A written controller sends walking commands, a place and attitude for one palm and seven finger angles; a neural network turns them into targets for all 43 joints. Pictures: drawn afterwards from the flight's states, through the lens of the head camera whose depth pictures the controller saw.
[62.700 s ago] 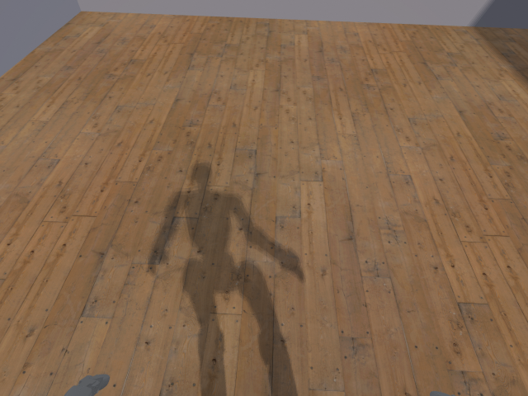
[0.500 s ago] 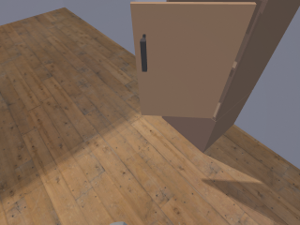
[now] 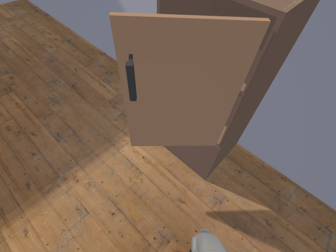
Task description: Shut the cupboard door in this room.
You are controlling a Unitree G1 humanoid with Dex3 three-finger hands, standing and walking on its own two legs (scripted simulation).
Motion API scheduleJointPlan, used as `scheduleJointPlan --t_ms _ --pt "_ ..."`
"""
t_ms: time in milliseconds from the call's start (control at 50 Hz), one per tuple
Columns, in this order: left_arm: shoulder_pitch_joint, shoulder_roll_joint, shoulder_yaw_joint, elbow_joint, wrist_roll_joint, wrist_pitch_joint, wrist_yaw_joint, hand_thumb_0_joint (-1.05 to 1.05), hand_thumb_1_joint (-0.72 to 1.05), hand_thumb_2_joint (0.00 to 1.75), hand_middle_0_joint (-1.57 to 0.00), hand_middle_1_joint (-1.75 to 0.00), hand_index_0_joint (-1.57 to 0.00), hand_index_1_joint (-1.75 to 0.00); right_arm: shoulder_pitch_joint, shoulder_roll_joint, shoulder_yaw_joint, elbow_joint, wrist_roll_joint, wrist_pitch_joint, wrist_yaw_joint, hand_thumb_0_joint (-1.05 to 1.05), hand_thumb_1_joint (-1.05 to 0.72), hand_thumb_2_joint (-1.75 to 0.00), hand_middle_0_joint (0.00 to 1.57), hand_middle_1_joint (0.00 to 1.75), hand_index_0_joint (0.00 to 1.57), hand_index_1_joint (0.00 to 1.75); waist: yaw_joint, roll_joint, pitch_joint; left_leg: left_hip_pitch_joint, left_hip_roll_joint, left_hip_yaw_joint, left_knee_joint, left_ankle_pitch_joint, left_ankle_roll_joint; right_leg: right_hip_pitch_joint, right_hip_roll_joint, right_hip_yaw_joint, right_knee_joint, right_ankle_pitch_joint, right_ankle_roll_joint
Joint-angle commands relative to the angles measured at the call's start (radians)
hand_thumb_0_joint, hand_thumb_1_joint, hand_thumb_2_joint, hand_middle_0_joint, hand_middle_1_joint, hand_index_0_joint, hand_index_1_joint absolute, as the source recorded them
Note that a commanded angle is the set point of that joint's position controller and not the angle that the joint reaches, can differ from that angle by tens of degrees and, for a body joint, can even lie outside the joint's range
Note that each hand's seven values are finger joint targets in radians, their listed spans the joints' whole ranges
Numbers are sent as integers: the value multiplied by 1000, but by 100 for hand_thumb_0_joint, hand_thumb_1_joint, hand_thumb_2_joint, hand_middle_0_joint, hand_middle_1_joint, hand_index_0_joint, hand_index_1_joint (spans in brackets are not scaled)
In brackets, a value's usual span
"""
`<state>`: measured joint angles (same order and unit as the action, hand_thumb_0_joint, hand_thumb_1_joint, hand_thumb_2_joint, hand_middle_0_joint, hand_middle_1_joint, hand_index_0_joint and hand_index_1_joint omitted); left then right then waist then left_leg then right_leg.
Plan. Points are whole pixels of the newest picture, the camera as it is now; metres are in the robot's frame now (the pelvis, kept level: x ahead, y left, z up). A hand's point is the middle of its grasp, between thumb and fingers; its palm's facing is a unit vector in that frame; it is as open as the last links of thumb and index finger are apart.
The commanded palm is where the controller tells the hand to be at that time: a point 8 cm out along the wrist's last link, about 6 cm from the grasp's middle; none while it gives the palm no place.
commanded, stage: take the last steps up to it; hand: left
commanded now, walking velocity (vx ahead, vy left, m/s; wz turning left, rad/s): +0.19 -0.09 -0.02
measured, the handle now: (132, 78) +0.57 +0.13 +0.07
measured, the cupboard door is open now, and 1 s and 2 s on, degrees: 45 45 45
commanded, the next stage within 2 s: come to a stop and stand still in 0.06 s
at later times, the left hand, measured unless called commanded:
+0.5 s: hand (126, 240) +0.18 +0.11 -0.16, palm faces +0.08 -0.96 -0.26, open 7.3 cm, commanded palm none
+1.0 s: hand out of the picture +0.09 +0.21 -0.18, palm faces +0.10 -0.97 -0.20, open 7.4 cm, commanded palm none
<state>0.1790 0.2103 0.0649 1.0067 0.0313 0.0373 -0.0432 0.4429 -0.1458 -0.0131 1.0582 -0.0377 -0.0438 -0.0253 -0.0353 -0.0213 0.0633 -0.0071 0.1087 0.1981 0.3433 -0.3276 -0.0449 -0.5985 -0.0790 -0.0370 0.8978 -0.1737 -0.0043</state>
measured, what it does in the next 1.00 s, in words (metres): steps on the spot: right foot, then left foot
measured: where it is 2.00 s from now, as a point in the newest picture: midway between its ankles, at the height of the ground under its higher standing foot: outside the picture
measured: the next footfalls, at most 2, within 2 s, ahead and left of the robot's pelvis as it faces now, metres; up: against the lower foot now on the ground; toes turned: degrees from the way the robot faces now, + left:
right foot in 0.12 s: +0.19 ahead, -0.15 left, +0.00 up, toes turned -6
left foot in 0.78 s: +0.09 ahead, +0.12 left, +0.00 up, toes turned +5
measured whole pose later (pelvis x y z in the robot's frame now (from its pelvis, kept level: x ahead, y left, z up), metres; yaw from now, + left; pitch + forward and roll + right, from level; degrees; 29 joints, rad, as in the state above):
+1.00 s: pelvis +0.07 +0.02 +0.00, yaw +2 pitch -1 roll +0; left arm 0.24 0.21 0.04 1.06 0.02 0.05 0.02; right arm 0.23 -0.16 0.00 1.05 -0.02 0.02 -0.04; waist 0.03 -0.04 0.04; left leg -0.16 -0.01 0.06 0.45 -0.27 0.04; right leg -0.26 -0.03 0.00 0.66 -0.37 0.01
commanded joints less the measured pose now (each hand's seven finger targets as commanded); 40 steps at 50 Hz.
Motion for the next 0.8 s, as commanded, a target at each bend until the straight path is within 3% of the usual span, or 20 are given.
scheduleJointPlan --t_ms 0,20,60,80,100,120,140,160,200,240,300,360,440,540,640,700,720,740,760,780 --pt "-84 17 -4 -78 -11 -36 1 0 90 90 -20 -30 -20 -30 37 -191 -55 -21 -2 -3 -9 0 -90 -90 20 30 20 30 -6 207 68 -64 215 -83 -72 489 141 87 25 -58 -200 -15 -23" --pt "-56 27 1 -68 -12 -40 4 0 90 90 -20 -30 -20 -30 26 -199 -60 -17 0 -1 -10 0 -90 -90 20 30 20 30 10 190 50 -81 229 -84 -40 525 138 164 33 -59 -230 -20 -35" --pt "134 61 13 -5 -9 -56 11 0 90 90 -20 -30 -20 -30 -3 -209 -61 -15 10 4 -7 0 -90 -90 20 30 20 30 96 131 -58 -109 174 -38 163 586 99 428 79 -87 -349 37 -49" --pt "259 127 29 38 -3 -68 21 0 90 90 -20 -30 -20 -30 -4 -178 -59 -14 19 3 4 0 -90 -90 20 30 20 30 151 3 -125 -253 104 -7 362 445 67 647 24 5 -403 43 -74" --pt "367 219 53 73 1 -81 37 0 90 90 -20 -30 -20 -30 33 -90 -42 -28 35 3 12 0 -90 -90 20 30 20 30 177 -288 -240 -462 -67 6 661 -162 32 827 -243 357 -507 107 -158" --pt "339 238 47 75 -22 -82 46 0 90 90 -20 -30 -20 -30 18 -95 -39 -48 38 16 7 0 -90 -90 20 30 20 30 140 -273 -237 -490 -73 -126 852 -331 51 727 -325 466 -619 105 -203" --pt "233 196 37 51 -21 -80 54 0 90 90 -20 -30 -20 -30 -4 -88 -43 -41 38 23 8 0 -90 -90 20 30 20 30 104 -188 -147 -521 -36 -172 915 -243 56 623 -296 398 -653 30 -203" --pt "141 151 22 24 -19 -83 57 0 90 90 -20 -30 -20 -30 -2 -80 -42 -27 32 21 6 0 -90 -90 20 30 20 30 71 -197 -129 -521 -20 -195 929 -162 46 557 -277 353 -639 171 -177" --pt "43 72 -9 -1 -18 -87 68 0 90 90 -20 -30 -20 -30 -2 -66 -29 2 29 33 -2 0 -90 -90 20 30 20 30 18 -65 -103 -402 10 -219 819 -98 29 409 -235 183 -590 545 -150" --pt "16 68 -19 -6 -13 -91 75 0 90 90 -20 -30 -20 -30 17 -39 -21 15 36 59 -3 0 -90 -90 20 30 20 30 -9 -41 -140 -333 -18 -212 692 -83 13 387 -214 89 -556 754 -133" --pt "67 88 -2 -2 -13 -78 86 0 90 90 -20 -30 -20 -30 -55 -73 -35 -12 33 94 -3 0 -90 -90 20 30 20 30 31 -16 -165 -404 -62 -208 672 -96 -6 479 -247 119 -534 849 -153" --pt "78 113 10 -1 -14 -64 95 0 90 90 -20 -30 -20 -30 -138 -119 -54 -57 24 115 2 0 -90 -90 20 30 20 30 46 -62 -136 -500 -83 -244 763 -98 -25 505 -296 150 -534 866 -176" --pt "63 122 14 -25 -10 -54 100 0 90 90 -20 -30 -20 -30 -227 -137 -67 -102 20 129 13 0 -90 -90 20 30 20 30 42 -94 -97 -534 -95 -266 814 -65 -32 460 -288 130 -540 759 -188" --pt "64 135 15 -58 -3 -48 92 0 90 90 -20 -30 -20 -30 -270 -141 -65 -130 21 118 19 0 -90 -90 20 30 20 30 46 -138 -123 -507 -97 -245 745 -68 -30 477 -258 116 -537 608 -189" --pt "91 169 25 -61 8 -41 82 0 90 90 -20 -30 -20 -30 -299 -126 -49 -146 31 89 20 0 -90 -90 20 30 20 30 73 -198 -160 -387 -104 -177 443 -125 -15 512 -232 128 -510 501 -192" --pt "72 172 25 -45 0 -36 80 0 90 90 -20 -30 -20 -30 -204 -125 -43 -109 33 70 16 0 -90 -90 20 30 20 30 34 -185 -195 -195 -109 -149 117 67 -6 461 -196 109 -438 365 -126" --pt "71 152 18 -44 -9 -31 79 0 90 90 -20 -30 -20 -30 -169 -148 -43 -93 32 59 16 0 -90 -90 20 30 20 30 23 -112 -201 -94 -78 -161 16 186 1 401 -149 68 -388 252 -75" --pt "102 94 6 -49 -19 -23 79 0 90 90 -20 -30 -20 -30 -173 -214 -52 -94 25 49 13 0 -90 -90 20 30 20 30 36 98 -202 -36 78 -319 -20 328 40 289 -53 9 -316 -13 -19" --pt "89 50 -8 -57 -20 -14 78 0 90 90 -20 -30 -20 -30 -207 -263 -59 -113 17 54 6 0 -90 -90 20 30 20 30 40 258 -134 -145 212 -418 -47 497 112 253 10 -27 -260 -279 19" --pt "65 57 -8 -57 -12 -4 82 0 90 90 -20 -30 -20 -30 -242 -247 -48 -117 11 61 3 0 -90 -90 20 30 20 30 42 197 -73 -263 230 -392 -65 448 166 296 18 11 -166 -345 13"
